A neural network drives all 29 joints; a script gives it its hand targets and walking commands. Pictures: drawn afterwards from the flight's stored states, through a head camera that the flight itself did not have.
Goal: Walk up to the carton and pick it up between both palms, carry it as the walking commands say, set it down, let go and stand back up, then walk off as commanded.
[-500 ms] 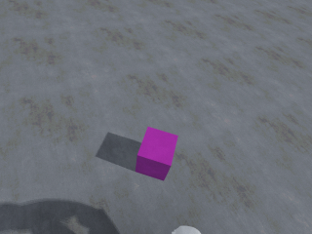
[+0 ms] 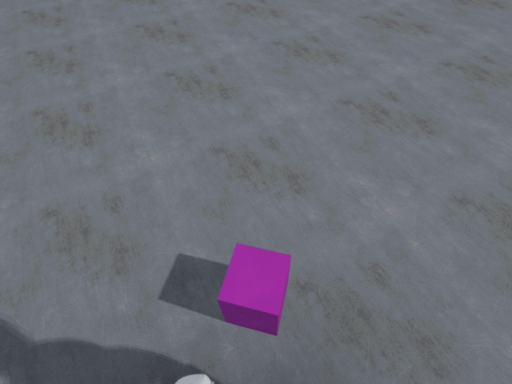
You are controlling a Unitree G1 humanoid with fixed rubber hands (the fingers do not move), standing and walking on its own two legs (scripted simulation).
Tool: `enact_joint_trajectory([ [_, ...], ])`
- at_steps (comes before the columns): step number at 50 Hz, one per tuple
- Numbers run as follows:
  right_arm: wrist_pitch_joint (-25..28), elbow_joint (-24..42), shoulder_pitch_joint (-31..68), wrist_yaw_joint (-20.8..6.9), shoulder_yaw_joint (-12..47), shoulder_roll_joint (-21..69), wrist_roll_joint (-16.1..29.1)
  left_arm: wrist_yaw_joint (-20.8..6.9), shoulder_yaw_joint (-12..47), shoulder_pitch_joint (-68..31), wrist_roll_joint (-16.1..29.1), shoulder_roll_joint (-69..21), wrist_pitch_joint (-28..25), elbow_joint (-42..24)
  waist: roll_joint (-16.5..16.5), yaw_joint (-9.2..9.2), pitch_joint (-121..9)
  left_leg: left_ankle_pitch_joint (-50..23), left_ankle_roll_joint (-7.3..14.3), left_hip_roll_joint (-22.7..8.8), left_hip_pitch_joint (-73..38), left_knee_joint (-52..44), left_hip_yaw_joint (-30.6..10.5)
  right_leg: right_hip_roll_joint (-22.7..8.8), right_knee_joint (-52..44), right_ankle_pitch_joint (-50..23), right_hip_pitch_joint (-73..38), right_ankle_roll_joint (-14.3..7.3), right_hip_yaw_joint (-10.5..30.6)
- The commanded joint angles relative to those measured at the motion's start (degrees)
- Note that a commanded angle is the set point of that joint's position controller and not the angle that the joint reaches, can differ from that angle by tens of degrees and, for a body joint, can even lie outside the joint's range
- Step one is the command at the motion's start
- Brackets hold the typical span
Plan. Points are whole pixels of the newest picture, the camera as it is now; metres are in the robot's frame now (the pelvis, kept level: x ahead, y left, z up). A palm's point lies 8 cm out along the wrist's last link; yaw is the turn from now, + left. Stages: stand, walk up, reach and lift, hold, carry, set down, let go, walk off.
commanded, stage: walk up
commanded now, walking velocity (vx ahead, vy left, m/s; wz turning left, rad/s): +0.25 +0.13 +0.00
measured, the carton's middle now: (256, 290) +0.49 +0.02 -0.65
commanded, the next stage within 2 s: none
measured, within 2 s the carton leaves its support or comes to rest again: neither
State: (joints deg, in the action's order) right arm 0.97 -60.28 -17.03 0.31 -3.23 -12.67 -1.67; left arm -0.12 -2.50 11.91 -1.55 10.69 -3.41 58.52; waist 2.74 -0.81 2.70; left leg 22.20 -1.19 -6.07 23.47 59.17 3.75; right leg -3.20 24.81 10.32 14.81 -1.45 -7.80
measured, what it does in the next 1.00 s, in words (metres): steps on the spot: left foot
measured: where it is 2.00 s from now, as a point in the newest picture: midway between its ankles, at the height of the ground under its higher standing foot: outside the picture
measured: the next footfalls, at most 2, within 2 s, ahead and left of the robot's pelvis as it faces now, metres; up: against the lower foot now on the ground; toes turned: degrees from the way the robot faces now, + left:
left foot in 0.26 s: +0.12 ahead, +0.13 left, +0.00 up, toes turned +3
left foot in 1.86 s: +0.15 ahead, +0.17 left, +0.00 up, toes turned -11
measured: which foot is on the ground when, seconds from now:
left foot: up 0.00-0.24, down 0.26-1.00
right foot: down 0.00-1.00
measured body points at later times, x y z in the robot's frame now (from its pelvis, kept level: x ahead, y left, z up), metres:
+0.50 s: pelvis +0.04 +0.04 +0.00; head +0.05 +0.05 +0.45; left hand +0.05 +0.26 -0.17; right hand +0.08 -0.20 -0.14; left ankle +0.08 +0.13 -0.74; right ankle +0.03 -0.10 -0.74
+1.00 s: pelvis +0.06 +0.02 +0.00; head +0.07 +0.02 +0.45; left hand +0.05 +0.23 -0.16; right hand +0.04 -0.20 -0.16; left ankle +0.08 +0.13 -0.74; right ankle +0.03 -0.10 -0.74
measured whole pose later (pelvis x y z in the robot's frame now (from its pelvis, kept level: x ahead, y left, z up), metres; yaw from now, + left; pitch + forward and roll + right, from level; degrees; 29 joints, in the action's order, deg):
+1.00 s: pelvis +0.06 +0.02 +0.00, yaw -2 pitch -2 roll +0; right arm 0.8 -66.4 -16.2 2.1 -1.4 -7.6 -0.2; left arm 2.4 -0.5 16.9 -0.4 6.9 -0.8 67.4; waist -0.6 -0.2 2.2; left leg 10.0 0.7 -0.9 7.7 19.7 4.9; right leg -2.6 19.1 12.8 4.2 0.9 -5.2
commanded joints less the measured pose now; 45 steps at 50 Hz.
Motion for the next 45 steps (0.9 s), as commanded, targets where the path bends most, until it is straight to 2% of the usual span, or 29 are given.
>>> enact_joint_trajectory([
  [1, -2.06, 0.22, -4.93, 0.07, -1.13, -2.37, -0.32, 0.91, -1.40, 7.38, 0.04, 8.90, -1.13, -0.09, -7.22, 1.55, -2.44, -4.37, -1.22, -0.82, 8.02, 3.04, -2.13, -17.87, -10.22, -23.95, -8.47, -6.02, 16.20],
  [2, -2.72, 1.64, -2.91, 0.06, -1.41, -3.04, -0.35, 1.27, -1.30, 7.33, 0.32, 9.28, -0.91, -0.47, -7.64, 1.46, -2.04, -6.79, -1.85, -0.82, 8.96, 2.87, -2.95, -18.18, -9.23, -32.36, -8.85, -5.85, 15.35],
  [3, -3.31, 1.30, -3.22, 0.12, -1.12, -2.15, 0.55, 1.33, 0.10, 2.76, 0.79, 6.84, -0.53, -1.75, -9.88, -1.12, -2.10, -6.24, -1.29, 1.04, 1.62, -2.42, -3.69, -14.95, -5.37, -51.36, -5.34, -4.75, 9.88],
  [4, -2.86, 1.32, -2.90, -0.07, 0.57, -0.09, 1.33, 1.34, 0.92, 1.26, 0.80, 4.21, -0.42, -0.47, -18.18, -1.77, -3.45, -7.02, -0.38, 2.46, -3.15, -8.62, -3.06, -10.66, -5.82, -47.69, -4.25, -4.73, 4.67],
  [5, -2.89, 1.69, -1.25, 0.17, 0.62, -0.65, 1.41, 1.37, 0.55, 2.11, 0.44, 4.62, -0.10, -0.15, -18.59, -1.19, -4.48, -7.48, -0.45, 3.63, -4.37, -12.60, -2.03, -8.74, -5.72, -44.33, -4.73, -4.78, 3.66],
  [7, -3.42, 2.00, 1.51, 0.74, 0.62, -1.26, 1.55, 1.42, 0.27, 4.09, 0.23, 5.47, 0.56, 0.66, -14.74, 0.44, -4.53, -7.45, -0.58, 4.33, -6.33, -18.09, -0.68, -9.30, -6.67, -39.03, -5.52, -6.12, 4.44],
  [9, -3.39, 2.26, 2.59, 1.38, 0.63, -1.48, 1.59, 1.61, 0.03, 5.32, 0.51, 6.51, 1.29, 1.61, -12.77, 1.19, -4.14, -6.79, -0.70, 3.90, -7.78, -23.79, -0.53, -11.09, -6.65, -31.74, -5.97, -6.97, 7.14],
  [11, -2.79, 1.79, 1.34, 1.65, 0.76, -1.61, 1.57, 1.70, -0.18, 4.49, 1.02, 7.03, 2.18, 2.36, -11.05, -0.02, -3.39, -12.06, -0.39, 3.82, -12.62, -33.93, 0.14, -10.08, -5.83, -18.47, -4.05, -5.39, 8.97],
  [12, -2.23, 1.30, 0.64, 1.78, 0.61, -2.86, 1.33, 1.74, 0.21, 5.10, 1.22, 5.90, 2.43, 2.67, -8.70, -0.34, -3.19, -15.64, 0.07, 1.97, -16.29, -37.89, -0.46, -8.40, -4.96, -10.60, -2.13, -3.86, 9.08],
  [13, -1.57, 0.83, -0.27, 1.92, 0.22, -5.15, 0.94, 1.80, 0.82, 6.27, 1.26, 3.64, 2.57, 2.84, -3.20, 0.18, -3.46, -22.83, 0.59, -2.95, -19.30, -38.39, -4.54, -5.65, -3.04, -2.10, -0.11, -1.91, 8.31],
  [14, -1.19, 1.60, 2.88, 1.63, 0.04, -6.83, 1.44, 1.92, 1.67, 8.53, 1.61, 1.03, 3.19, 3.16, 5.36, 1.51, -1.65, -23.52, 2.91, -6.62, -16.54, -41.76, -10.45, -1.04, -3.86, 5.99, 1.16, 0.66, 5.71],
  [15, -1.17, 1.55, 3.54, 1.43, 0.16, -6.30, 1.55, 2.06, 1.38, 8.30, 1.90, 1.71, 3.96, 3.88, 6.26, 1.15, -0.03, -15.77, 4.77, -6.95, -11.73, -45.55, -13.07, -0.44, -3.77, 6.97, -2.07, 1.28, 5.48],
  [17, -1.17, 1.19, 5.49, 1.51, 0.51, -4.50, 1.61, 1.74, 0.95, 8.46, 1.39, 2.65, 4.17, 4.55, 5.60, 2.19, 1.10, -6.72, 4.69, -4.94, -9.74, -47.54, -11.96, -0.52, -3.96, 3.83, -5.21, 1.24, 5.63],
  [19, -0.79, 0.30, 4.19, 1.66, 0.80, -3.10, 1.74, 1.55, 0.65, 8.62, 1.16, 2.73, 4.00, 5.16, 5.06, 2.30, 1.50, -4.58, 4.13, -3.70, -8.38, -48.02, -11.21, -1.20, -4.16, 1.45, -7.22, 0.72, 5.95],
  [27, 0.18, -1.99, 1.29, 1.42, 0.76, -1.96, 1.70, 1.77, 1.11, 7.65, 1.02, 1.55, 3.17, 6.82, -0.42, 1.20, 1.11, -9.91, 3.44, -2.00, -11.79, -46.06, -8.50, -2.57, -7.03, -1.46, -7.57, 1.07, 6.05],
  [32, 0.28, -3.24, -0.32, 1.44, 0.90, -1.07, 1.63, 2.09, 1.30, 7.63, 1.11, 1.27, 2.81, 7.47, -2.76, 0.89, 0.83, -13.41, 3.01, -1.00, -13.78, -44.70, -6.88, -3.28, -8.33, -2.27, -7.54, 1.11, 6.37],
  [45, 0.08, -5.36, -2.55, 1.83, 1.28, 0.52, 1.49, 2.56, 1.44, 8.99, 1.12, 0.50, 2.54, 8.64, -2.87, 0.67, 2.28, -15.91, 2.20, -0.48, -14.98, -43.60, -4.80, -3.90, -9.29, -3.17, -7.24, 1.03, 6.63],
])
